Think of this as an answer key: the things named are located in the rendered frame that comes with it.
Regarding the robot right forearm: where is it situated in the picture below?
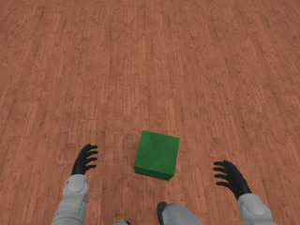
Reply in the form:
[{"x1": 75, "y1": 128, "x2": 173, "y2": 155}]
[{"x1": 237, "y1": 193, "x2": 277, "y2": 225}]

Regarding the robot right shin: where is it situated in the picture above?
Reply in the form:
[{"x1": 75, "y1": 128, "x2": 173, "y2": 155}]
[{"x1": 163, "y1": 202, "x2": 176, "y2": 223}]

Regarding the right robot hand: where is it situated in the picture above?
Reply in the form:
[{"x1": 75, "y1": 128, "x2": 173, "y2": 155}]
[{"x1": 213, "y1": 159, "x2": 252, "y2": 201}]

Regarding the robot left forearm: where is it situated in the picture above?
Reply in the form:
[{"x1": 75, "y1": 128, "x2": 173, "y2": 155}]
[{"x1": 51, "y1": 173, "x2": 89, "y2": 225}]

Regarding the carton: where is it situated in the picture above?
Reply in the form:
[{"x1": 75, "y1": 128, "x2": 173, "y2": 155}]
[{"x1": 133, "y1": 130, "x2": 180, "y2": 181}]

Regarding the robot right foot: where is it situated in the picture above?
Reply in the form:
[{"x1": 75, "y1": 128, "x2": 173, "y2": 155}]
[{"x1": 157, "y1": 202, "x2": 167, "y2": 225}]

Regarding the left robot hand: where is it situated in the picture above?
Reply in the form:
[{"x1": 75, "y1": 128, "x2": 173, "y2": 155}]
[{"x1": 71, "y1": 143, "x2": 98, "y2": 176}]

